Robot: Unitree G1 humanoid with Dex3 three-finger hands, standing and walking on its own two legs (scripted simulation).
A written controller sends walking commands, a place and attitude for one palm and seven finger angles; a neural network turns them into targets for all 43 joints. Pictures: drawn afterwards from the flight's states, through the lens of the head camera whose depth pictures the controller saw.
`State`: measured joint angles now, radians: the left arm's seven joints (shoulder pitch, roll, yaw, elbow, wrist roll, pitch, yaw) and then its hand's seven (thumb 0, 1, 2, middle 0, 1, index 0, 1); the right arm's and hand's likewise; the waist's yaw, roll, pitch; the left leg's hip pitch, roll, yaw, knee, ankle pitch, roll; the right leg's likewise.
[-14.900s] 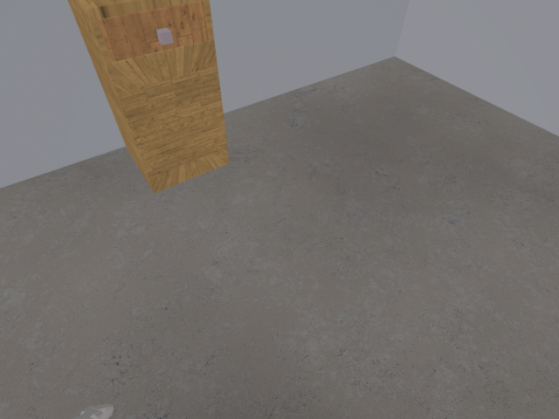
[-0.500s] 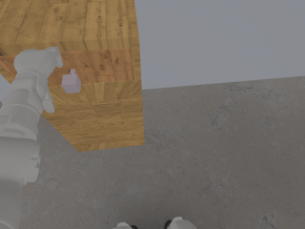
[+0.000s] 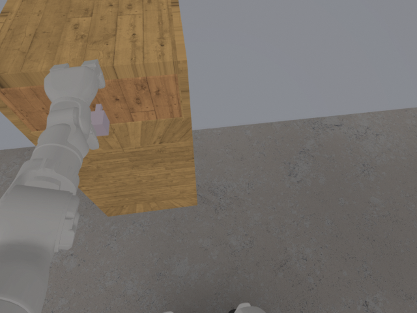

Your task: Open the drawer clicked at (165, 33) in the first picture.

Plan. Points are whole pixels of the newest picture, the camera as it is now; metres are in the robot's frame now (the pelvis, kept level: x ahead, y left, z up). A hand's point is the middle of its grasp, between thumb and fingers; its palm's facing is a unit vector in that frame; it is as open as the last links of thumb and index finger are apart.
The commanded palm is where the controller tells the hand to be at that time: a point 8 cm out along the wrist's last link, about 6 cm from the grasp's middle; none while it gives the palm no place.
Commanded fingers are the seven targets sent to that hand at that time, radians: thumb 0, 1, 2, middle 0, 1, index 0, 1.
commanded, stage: move the hooked fingers above the handle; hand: left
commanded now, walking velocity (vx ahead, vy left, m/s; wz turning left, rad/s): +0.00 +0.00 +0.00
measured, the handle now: (97, 117) +0.56 +0.21 +0.00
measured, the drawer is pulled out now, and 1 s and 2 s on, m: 0.00 0.00 0.00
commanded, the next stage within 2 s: lift the fingers back up to retry in 0.26 s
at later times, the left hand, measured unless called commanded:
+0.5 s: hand (85, 107) +0.53 +0.21 +0.07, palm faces +0.09 -0.04 -1.00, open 13.3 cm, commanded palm +0.51 +0.22 +0.11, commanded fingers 0.00 -0.50 0.30 -0.30 -1.20 -0.30 -1.20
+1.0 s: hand (72, 124) +0.50 +0.24 +0.05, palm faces -0.08 -0.03 -1.00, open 13.8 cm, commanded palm +0.51 +0.23 +0.11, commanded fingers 0.00 -0.50 0.30 -0.30 -1.20 -0.30 -1.20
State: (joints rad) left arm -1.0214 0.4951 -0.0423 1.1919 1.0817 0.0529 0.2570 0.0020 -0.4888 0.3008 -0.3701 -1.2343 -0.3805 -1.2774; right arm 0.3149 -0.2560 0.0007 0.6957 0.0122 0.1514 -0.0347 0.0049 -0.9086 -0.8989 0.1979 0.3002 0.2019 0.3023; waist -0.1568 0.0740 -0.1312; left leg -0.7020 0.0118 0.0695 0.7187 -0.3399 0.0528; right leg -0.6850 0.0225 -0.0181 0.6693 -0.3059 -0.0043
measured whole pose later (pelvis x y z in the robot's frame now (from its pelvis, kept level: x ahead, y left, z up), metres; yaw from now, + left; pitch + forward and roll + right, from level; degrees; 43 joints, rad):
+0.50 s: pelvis +0.01 +0.00 -0.01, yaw +2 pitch +21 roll -2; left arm -0.99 0.51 -0.05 1.11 1.09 -0.06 0.35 0.00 -0.49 0.30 -0.42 -1.27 -0.39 -1.29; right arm 0.37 -0.30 -0.05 0.73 -0.02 0.11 -0.03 0.01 -0.91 -0.90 0.20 0.30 0.20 0.30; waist -0.14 0.06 -0.14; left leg -0.77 0.01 0.03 0.78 -0.37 0.04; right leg -0.74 0.02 -0.06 0.71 -0.34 -0.02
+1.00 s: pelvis -0.01 +0.00 -0.01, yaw +1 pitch +20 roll -2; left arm -0.95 0.61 -0.01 1.11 1.08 -0.17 0.20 0.00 -0.49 0.30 -0.32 -1.20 -0.32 -1.20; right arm 0.43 -0.27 -0.04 0.71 0.00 0.09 -0.07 0.01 -0.91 -0.90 0.20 0.30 0.20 0.30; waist -0.15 0.05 -0.11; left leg -0.78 0.01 0.04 0.77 -0.34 0.05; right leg -0.75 0.02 -0.05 0.71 -0.31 -0.01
